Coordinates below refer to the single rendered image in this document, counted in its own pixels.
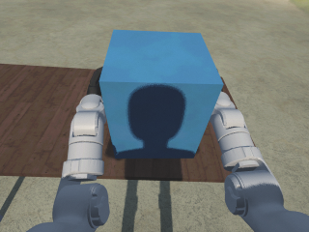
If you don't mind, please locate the carton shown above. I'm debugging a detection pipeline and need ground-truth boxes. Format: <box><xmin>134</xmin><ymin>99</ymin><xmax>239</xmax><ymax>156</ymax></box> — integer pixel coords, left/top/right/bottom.
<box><xmin>98</xmin><ymin>29</ymin><xmax>224</xmax><ymax>159</ymax></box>

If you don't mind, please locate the robot left upper arm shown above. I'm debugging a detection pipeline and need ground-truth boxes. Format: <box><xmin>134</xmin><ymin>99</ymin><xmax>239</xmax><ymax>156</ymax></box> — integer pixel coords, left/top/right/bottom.
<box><xmin>26</xmin><ymin>183</ymin><xmax>110</xmax><ymax>232</ymax></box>

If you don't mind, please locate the robot left hand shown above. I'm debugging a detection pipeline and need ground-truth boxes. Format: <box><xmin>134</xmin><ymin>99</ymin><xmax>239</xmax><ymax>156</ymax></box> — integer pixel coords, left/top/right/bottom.
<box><xmin>86</xmin><ymin>67</ymin><xmax>103</xmax><ymax>96</ymax></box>

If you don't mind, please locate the robot right upper arm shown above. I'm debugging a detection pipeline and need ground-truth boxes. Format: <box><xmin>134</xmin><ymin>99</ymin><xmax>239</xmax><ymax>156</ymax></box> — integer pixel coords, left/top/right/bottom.
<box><xmin>224</xmin><ymin>170</ymin><xmax>309</xmax><ymax>232</ymax></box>

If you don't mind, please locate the table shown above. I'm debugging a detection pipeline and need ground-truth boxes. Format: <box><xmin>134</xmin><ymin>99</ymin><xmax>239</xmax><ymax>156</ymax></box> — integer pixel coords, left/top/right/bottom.
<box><xmin>0</xmin><ymin>63</ymin><xmax>256</xmax><ymax>222</ymax></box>

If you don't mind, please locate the right robot forearm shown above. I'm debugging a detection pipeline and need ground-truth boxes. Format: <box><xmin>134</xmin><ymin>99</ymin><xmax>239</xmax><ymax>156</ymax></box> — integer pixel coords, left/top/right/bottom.
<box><xmin>209</xmin><ymin>91</ymin><xmax>284</xmax><ymax>204</ymax></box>

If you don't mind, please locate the left robot forearm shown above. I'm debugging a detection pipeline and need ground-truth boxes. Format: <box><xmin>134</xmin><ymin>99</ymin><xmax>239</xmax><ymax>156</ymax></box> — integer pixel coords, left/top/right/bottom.
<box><xmin>52</xmin><ymin>94</ymin><xmax>106</xmax><ymax>219</ymax></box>

